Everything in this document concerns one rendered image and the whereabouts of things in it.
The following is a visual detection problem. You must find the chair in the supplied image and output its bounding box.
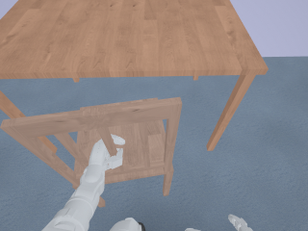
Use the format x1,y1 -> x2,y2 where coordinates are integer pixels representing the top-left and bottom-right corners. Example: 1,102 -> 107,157
0,97 -> 183,208

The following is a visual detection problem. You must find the robot right hand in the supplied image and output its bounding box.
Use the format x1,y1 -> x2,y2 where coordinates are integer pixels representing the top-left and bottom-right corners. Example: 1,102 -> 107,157
228,214 -> 253,231

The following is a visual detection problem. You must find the table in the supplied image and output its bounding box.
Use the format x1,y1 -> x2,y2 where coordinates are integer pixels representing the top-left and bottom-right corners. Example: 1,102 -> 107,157
0,0 -> 269,154

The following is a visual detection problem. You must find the robot left forearm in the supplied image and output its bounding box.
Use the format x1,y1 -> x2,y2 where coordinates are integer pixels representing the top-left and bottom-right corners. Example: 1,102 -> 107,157
41,164 -> 105,231

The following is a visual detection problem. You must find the robot left hand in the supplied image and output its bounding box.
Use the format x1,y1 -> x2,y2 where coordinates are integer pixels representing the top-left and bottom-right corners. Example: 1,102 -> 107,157
89,134 -> 125,170

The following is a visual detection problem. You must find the left robot thigh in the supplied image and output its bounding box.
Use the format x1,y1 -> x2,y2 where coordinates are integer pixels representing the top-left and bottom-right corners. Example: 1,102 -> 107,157
110,219 -> 141,231

